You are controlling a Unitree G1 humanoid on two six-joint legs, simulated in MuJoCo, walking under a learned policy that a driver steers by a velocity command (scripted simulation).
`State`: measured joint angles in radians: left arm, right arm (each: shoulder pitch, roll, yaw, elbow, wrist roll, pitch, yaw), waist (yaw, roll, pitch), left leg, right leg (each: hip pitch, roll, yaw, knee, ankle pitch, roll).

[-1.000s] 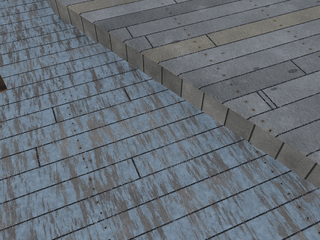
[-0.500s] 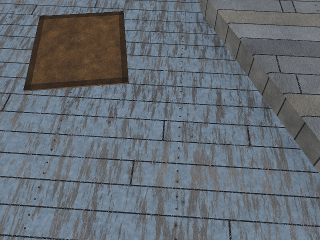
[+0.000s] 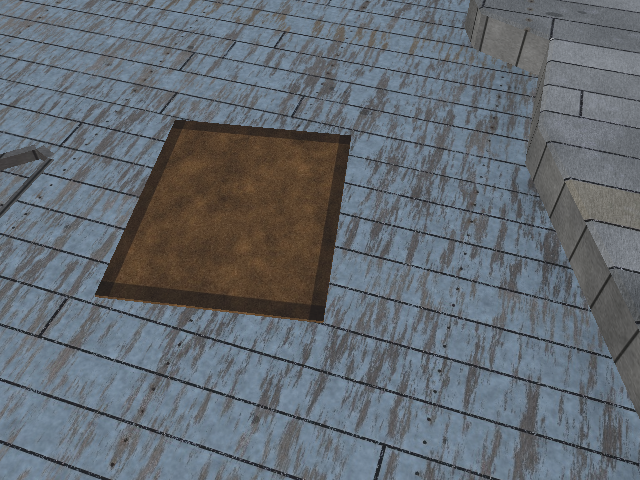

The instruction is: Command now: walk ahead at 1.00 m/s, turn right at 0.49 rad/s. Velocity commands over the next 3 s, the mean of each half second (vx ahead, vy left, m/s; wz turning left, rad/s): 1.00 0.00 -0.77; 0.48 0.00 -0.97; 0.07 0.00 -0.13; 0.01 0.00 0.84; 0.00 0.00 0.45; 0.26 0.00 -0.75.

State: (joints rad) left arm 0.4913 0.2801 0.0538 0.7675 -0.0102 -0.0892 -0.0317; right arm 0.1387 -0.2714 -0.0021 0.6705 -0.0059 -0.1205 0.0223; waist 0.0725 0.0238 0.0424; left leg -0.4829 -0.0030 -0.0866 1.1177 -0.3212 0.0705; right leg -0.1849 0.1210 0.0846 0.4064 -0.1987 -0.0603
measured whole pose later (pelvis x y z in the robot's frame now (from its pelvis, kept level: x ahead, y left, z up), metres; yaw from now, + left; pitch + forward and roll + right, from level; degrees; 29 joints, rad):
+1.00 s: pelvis +0.71 -0.15 +0.00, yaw -55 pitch +1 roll +1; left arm 0.23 0.34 0.07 0.62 -0.02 0.03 0.03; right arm 0.00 -0.33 -0.03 0.59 -0.02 -0.05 -0.02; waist 0.05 0.02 0.10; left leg -0.65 -0.01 -0.22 0.83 -0.19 -0.12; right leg -0.33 0.20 0.23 0.49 -0.15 -0.08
